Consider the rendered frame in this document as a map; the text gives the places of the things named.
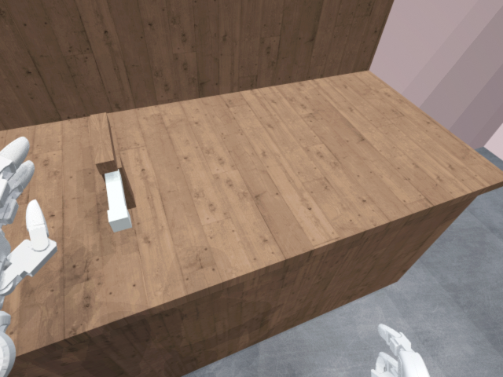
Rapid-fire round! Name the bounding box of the left robot hand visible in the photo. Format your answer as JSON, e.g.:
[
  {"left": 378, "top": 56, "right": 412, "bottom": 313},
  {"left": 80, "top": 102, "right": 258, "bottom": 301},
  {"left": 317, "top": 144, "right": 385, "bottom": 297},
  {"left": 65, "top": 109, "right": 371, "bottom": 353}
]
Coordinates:
[{"left": 0, "top": 137, "right": 57, "bottom": 310}]

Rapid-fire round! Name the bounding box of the left robot forearm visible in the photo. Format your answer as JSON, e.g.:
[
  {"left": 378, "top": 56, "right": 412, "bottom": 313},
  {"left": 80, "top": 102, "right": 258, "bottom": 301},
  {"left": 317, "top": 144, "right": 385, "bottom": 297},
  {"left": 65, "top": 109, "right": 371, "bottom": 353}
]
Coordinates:
[{"left": 0, "top": 311, "right": 16, "bottom": 377}]

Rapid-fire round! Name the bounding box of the tap lever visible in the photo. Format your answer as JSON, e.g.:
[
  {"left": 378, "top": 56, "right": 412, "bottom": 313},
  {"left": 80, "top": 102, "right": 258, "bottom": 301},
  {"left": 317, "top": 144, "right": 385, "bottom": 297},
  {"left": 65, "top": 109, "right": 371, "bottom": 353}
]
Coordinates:
[{"left": 105, "top": 169, "right": 132, "bottom": 232}]

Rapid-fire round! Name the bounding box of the counter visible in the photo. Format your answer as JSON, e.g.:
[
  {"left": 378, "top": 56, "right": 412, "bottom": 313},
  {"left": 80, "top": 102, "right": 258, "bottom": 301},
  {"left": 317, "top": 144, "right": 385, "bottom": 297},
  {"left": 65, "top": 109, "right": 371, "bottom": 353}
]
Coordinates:
[{"left": 0, "top": 0, "right": 503, "bottom": 377}]

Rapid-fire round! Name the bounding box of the right robot hand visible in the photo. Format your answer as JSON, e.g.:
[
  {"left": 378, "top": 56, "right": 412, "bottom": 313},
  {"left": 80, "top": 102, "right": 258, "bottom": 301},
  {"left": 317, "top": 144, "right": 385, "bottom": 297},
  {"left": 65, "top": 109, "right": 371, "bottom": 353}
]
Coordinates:
[{"left": 371, "top": 324, "right": 430, "bottom": 377}]

